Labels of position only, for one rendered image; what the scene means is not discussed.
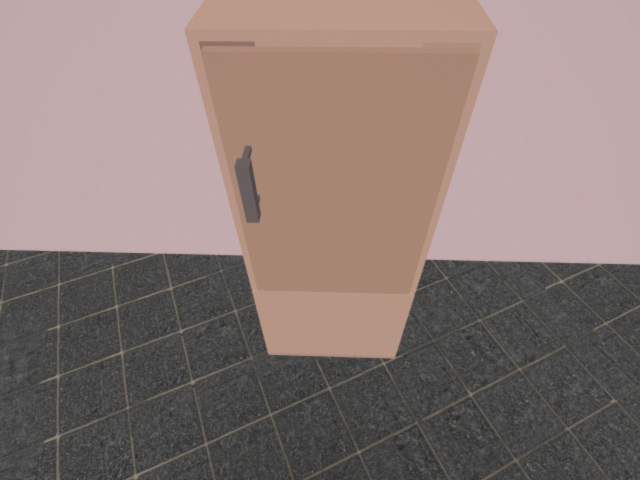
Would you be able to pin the cupboard door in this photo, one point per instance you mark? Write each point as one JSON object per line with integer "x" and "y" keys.
{"x": 349, "y": 150}

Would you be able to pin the handle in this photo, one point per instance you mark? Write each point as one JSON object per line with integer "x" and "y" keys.
{"x": 246, "y": 182}

